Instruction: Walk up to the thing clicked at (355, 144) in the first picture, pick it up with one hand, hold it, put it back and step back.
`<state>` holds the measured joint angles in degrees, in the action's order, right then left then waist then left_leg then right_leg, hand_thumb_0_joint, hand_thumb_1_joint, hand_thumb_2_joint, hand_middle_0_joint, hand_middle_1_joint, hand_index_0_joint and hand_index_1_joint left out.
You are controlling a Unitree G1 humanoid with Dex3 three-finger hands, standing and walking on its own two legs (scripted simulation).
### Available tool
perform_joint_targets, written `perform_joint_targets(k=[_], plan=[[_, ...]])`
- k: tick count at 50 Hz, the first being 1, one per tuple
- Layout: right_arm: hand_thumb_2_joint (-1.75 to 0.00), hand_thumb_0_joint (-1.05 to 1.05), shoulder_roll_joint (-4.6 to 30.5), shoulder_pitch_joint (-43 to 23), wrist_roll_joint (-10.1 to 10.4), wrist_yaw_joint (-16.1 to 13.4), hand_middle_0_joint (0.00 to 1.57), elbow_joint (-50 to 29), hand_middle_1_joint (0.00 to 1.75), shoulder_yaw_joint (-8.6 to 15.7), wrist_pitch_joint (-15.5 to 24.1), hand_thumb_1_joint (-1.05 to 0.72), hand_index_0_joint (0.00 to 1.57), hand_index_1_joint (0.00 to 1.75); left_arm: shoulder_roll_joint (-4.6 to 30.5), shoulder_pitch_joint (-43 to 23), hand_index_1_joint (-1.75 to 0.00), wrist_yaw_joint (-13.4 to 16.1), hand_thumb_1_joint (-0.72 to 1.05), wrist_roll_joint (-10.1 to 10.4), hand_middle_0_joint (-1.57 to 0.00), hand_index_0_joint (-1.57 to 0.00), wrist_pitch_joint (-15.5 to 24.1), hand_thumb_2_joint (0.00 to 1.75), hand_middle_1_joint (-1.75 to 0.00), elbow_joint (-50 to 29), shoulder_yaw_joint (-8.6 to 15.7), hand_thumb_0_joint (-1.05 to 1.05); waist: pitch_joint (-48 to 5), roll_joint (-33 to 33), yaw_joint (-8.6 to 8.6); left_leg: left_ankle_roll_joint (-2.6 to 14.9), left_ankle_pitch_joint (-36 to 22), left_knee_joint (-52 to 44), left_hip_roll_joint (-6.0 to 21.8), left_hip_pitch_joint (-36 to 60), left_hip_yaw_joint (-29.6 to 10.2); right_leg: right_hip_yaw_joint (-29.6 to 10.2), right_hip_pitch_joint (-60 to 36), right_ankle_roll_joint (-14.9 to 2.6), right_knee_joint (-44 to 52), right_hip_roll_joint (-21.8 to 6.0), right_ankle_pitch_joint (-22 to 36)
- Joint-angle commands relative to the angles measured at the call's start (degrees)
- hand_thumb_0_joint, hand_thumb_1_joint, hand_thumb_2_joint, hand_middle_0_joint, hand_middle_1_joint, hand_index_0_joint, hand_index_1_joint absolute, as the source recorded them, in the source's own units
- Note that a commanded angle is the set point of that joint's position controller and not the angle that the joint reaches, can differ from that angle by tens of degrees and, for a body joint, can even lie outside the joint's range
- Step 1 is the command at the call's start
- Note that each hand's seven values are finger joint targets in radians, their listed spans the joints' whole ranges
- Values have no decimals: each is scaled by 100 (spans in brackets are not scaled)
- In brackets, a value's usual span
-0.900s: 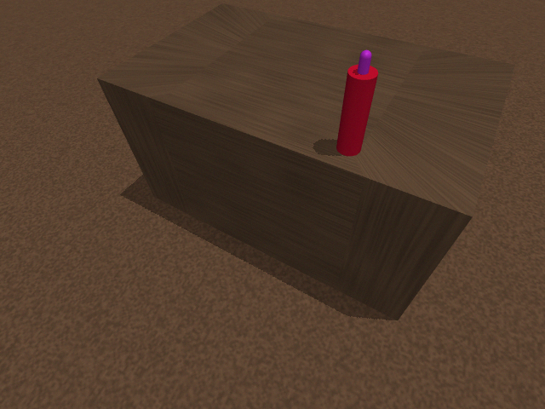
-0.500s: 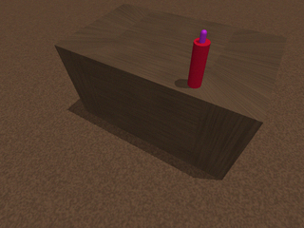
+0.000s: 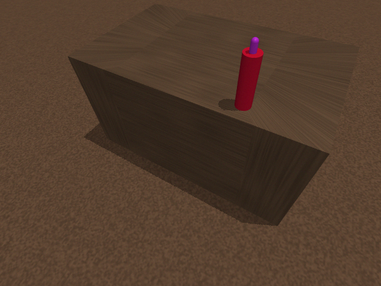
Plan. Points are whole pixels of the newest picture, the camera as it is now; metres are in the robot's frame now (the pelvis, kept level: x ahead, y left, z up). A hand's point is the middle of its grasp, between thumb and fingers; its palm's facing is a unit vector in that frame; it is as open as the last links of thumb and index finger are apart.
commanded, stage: stand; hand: left
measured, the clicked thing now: (248, 75) +0.74 -0.16 +0.00
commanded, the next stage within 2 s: walk up in 0.22 s
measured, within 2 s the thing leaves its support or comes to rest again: neither
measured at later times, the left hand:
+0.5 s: hand out of the picture +0.13 +0.23 -0.15, palm faces -0.22 -0.90 -0.38, open 7.3 cm
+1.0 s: hand (167, 201) +0.36 +0.11 -0.17, palm faces -0.44 -0.82 -0.36, open 7.3 cm
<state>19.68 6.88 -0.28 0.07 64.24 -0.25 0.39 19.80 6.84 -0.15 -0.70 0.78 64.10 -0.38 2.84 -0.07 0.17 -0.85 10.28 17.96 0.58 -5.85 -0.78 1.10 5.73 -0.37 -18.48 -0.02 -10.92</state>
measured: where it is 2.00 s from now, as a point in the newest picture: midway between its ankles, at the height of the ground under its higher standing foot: (231, 281)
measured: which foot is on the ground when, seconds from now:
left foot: down 0.00-0.54, up 0.56-0.82, down 0.84-1.00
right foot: down 0.00-0.26, up 0.28-0.50, down 0.52-0.86, up 0.88-1.00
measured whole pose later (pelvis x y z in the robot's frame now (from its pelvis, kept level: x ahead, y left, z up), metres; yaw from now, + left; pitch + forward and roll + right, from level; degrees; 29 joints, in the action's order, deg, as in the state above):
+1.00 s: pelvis +0.19 -0.11 -0.02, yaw -24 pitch -2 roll +0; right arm 21.9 20.0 -1.3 1.8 46.9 3.3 4.4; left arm 24.6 17.3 -1.6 -0.8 1.7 48.9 2.9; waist 5.0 3.4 -2.0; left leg 0.9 18.1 36.1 2.9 -15.6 6.9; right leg -3.7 25.6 -1.7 -62.1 1.5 -24.1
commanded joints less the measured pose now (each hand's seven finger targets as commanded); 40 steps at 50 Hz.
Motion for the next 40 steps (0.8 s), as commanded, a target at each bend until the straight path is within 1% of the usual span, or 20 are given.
perform_joint_targets(k=[1,10,11,12,13,14,15,17,19,22,24,25,26,27,28,29,31,33,38,40], plan=[[-90,0,1204,-238,-14,-70,20,-313,30,207,154,-90,20,30,1241,-220,-30,76,90,20,-20,-20,124,90,-30,-328,221,0,-422,-4,2,195,-973,-242,674,77,-495,-578,-64,-126,267,-741,931],[-90,0,1203,-169,-24,-73,20,-297,30,216,132,-90,20,30,1260,-236,-30,90,90,24,-20,-20,120,90,-30,-350,225,0,-363,18,-25,182,-832,-233,664,50,-457,-634,-15,-141,302,-750,912],[-90,0,1903,130,-156,-89,20,-735,30,686,276,-90,20,30,1692,97,-30,-139,90,-135,-20,-20,-46,90,-30,-937,666,0,-378,229,-231,554,1384,425,529,1088,-209,-863,1366,-355,-357,-275,-1027],[-90,0,2034,675,-175,-116,20,-573,30,796,316,-90,20,30,1515,-228,-30,-244,90,-175,-20,-20,-122,90,-30,-1024,632,0,-151,-234,-506,834,2345,94,1026,1863,-743,-635,2846,-308,-947,-168,-1972],[-90,0,2289,969,-157,-150,20,-616,30,960,338,-90,20,30,1383,-724,-30,-337,90,-187,-20,-20,-181,90,-30,-1286,666,0,183,-1041,-802,1384,2804,-831,2207,1448,-1786,-307,3419,-162,-2693,-73,-1763],[-90,0,2311,724,-133,-161,20,-859,30,972,386,-90,20,30,1434,-630,-30,-363,90,-229,-20,-20,-209,90,-30,-1460,710,0,430,-619,-593,1671,2341,-1047,2891,848,-2086,-655,3542,-60,-3490,-513,-1676],[-90,0,2213,466,-126,-171,20,-1032,30,968,423,-90,20,30,1480,-293,-30,-410,90,-202,-20,-20,-204,90,-30,-1433,733,0,290,-260,-313,1636,1980,-1030,2886,530,-1926,-845,3215,-75,-3736,-697,-1443],[-90,0,1999,125,-195,-153,20,-1282,30,938,459,-90,20,30,1452,163,-30,-539,90,-147,-20,-20,-196,90,-30,-1453,775,0,176,-324,-19,1413,1439,-708,2445,554,-1033,-878,2924,-31,-3280,-934,-1246],[-90,0,1981,74,-261,-87,20,-1460,30,958,465,-90,20,30,1387,278,-30,-667,90,-147,-20,-20,-193,90,-30,-1524,802,0,274,-818,-36,1190,1349,-578,1975,91,-178,-402,2339,41,-2745,-799,-1099],[-90,0,1977,-104,-282,-12,20,-1625,30,966,432,-90,20,30,1332,564,-30,-702,90,-147,-20,-20,-154,90,-30,-1553,827,0,229,-1000,72,926,1538,-54,1553,-713,546,190,1259,-16,-2165,-518,-696],[-90,0,1928,-167,-256,7,20,-1708,30,938,352,-90,20,30,1416,1182,-30,-642,90,-166,-20,-20,-103,90,-30,-1395,892,0,-19,-602,333,814,2229,848,1396,-1311,851,565,292,-94,-1944,-263,-312],[-90,0,1704,-5,-281,20,20,-1735,30,848,297,-90,20,30,1629,1619,-30,-576,90,-162,-20,-20,-36,90,-30,-1266,977,0,-240,243,467,724,2150,2011,1034,-1592,1020,572,-291,-123,-1716,26,-618],[-90,0,1361,123,-242,35,20,-1830,30,695,266,-90,20,30,1999,2258,-30,-470,90,-167,-20,-20,30,90,-30,-1200,1110,0,-336,1562,813,508,1902,3859,468,-2279,1272,-555,-787,-429,-784,-334,-1727],[-90,0,1122,16,-106,91,20,-2143,30,547,284,-90,20,30,2494,2429,-30,-374,90,-130,-20,-20,80,90,-30,-1402,1190,0,-75,2441,825,226,2752,5013,-251,-3445,869,-3583,-606,-1149,648,-1689,-2377],[-90,0,1560,-94,-142,81,20,-2122,30,685,267,-90,20,30,2584,2063,-30,-357,90,-69,-20,-20,96,90,-30,-1561,1138,0,167,1366,584,154,2611,5159,174,-3175,-1,-4598,176,-1681,896,-2263,-2893],[-90,0,1752,62,-41,99,20,-1988,30,720,277,-90,20,30,2435,1660,-30,-304,90,27,-20,-20,87,90,-30,-1695,1111,0,263,708,428,198,2176,5187,438,-3026,-203,-4069,331,-1660,826,-2062,-3141],[-90,0,1709,627,11,112,20,-1756,30,699,297,-90,20,30,2153,1112,-30,-205,90,0,-20,-20,119,90,-30,-1860,974,0,184,807,124,256,1681,4524,618,-2613,-97,-2880,582,-1327,381,-1564,-2468],[-90,0,1650,976,-59,176,20,-1689,30,710,279,-90,20,30,1985,1156,-30,-185,90,-13,-20,-20,162,90,-30,-1877,918,0,98,921,58,237,1630,3825,559,-2068,-5,-2248,940,-1208,134,-1237,-1724],[-90,0,1618,952,-176,251,20,-1988,30,791,338,-90,20,30,1968,1205,-30,-177,90,-8,-20,-20,281,90,-30,-2119,882,0,206,605,59,214,1096,2645,409,-1615,161,-2135,1389,-1248,33,-1277,-1776],[-90,0,1584,1407,-180,234,20,-1951,30,834,403,-90,20,30,1932,820,-30,-187,90,-2,-20,-20,289,90,-30,-2244,836,0,148,525,-303,228,682,2094,285,-708,346,-1790,2018,-1090,-413,-1094,-1678]])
